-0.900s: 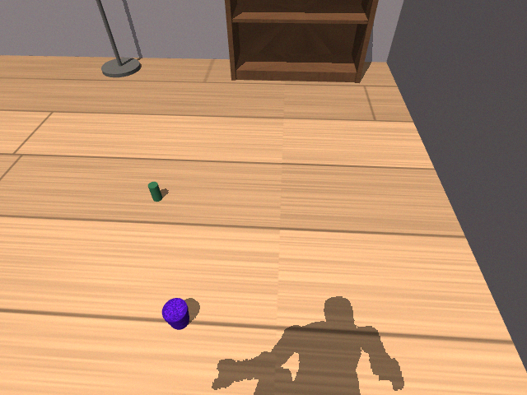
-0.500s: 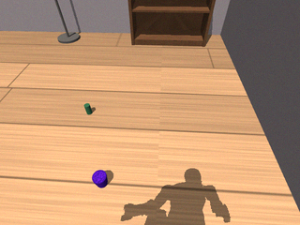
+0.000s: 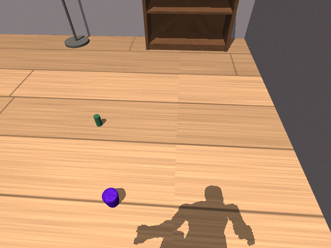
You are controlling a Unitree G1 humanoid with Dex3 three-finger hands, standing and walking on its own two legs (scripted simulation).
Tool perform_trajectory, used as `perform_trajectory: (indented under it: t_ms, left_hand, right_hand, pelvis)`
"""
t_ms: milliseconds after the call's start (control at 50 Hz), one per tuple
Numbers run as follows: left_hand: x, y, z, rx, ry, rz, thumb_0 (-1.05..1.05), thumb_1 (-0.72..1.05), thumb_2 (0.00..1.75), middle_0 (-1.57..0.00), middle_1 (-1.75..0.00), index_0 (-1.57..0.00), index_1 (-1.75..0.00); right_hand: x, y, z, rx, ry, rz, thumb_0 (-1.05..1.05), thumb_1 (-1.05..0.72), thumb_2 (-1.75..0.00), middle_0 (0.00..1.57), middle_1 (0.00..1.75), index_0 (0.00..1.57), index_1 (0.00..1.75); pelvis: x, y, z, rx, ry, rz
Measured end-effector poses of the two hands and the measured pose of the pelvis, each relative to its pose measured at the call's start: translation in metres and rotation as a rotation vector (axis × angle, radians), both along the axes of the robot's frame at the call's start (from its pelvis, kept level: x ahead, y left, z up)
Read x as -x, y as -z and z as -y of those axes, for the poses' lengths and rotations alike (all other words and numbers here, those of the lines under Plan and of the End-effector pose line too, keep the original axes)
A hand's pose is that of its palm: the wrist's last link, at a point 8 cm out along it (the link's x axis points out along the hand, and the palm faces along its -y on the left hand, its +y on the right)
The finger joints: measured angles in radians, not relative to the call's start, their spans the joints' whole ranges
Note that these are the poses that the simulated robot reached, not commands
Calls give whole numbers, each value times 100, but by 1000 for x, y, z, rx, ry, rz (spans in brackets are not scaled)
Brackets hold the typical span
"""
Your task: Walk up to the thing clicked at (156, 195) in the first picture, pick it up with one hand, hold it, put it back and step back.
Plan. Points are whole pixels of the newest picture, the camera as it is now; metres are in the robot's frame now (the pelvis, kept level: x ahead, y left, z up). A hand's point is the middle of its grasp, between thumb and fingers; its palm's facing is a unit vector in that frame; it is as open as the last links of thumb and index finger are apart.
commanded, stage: stand
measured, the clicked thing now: (98, 120) +1.22 +0.61 -0.73
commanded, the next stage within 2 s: walk up in 0.22 s
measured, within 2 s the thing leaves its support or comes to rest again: neither
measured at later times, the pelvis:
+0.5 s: pelvis -0.02 -0.05 -0.01, yaw +18 degrees
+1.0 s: pelvis +0.01 -0.06 -0.02, yaw +45 degrees
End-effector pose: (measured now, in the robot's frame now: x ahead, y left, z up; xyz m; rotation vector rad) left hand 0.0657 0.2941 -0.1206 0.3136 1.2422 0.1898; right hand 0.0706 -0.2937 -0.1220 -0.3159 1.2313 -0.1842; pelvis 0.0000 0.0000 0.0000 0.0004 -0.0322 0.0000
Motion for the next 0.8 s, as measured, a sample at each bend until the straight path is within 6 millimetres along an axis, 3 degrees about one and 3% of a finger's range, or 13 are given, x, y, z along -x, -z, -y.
perform_trajectory:
  t_ms: [260,340,400,480,600,700,800]
  left_hand:
    - [-5,0,-2,6,-28,19,0,90,90,-21,-30,-20,-30]
    - [-10,-6,-7,-14,-114,114,0,90,90,-21,-30,-20,-30]
    - [-3,-16,-4,-38,-163,179,0,90,90,-21,-30,-20,-30]
    - [27,-20,7,-90,-216,193,0,90,90,-21,-30,-20,-30]
    - [83,-23,30,-89,-339,137,0,90,90,-21,-30,-20,-30]
    - [125,-12,46,-66,-450,145,0,90,90,-21,-30,-20,-30]
    - [170,12,53,-46,-574,131,0,90,90,-21,-30,-21,-30]
  right_hand:
    - [-1,0,3,2,-9,4,0,-90,-90,21,30,20,30]
    - [4,0,16,27,-85,-56,0,-90,-90,21,30,20,30]
    - [-3,3,35,58,-151,-101,0,-90,-90,21,30,20,30]
    - [-35,12,52,74,-251,-89,1,-90,-90,21,30,20,30]
    - [-99,-3,42,38,-423,-2,1,-90,-90,21,30,20,30]
    - [-150,-10,16,33,-571,44,0,-90,-90,20,30,20,30]
    - [-197,-14,-29,48,-713,112,0,-90,-90,20,30,20,30]
  pelvis:
    - [2,2,2,-5,-34,-5]
    - [11,6,17,-11,-153,-23]
    - [16,8,32,-12,-219,-40]
    - [19,15,51,-8,-288,-36]
    - [13,8,66,-34,-409,-24]
    - [6,13,70,-24,-511,-6]
    - [0,27,63,-8,-614,-8]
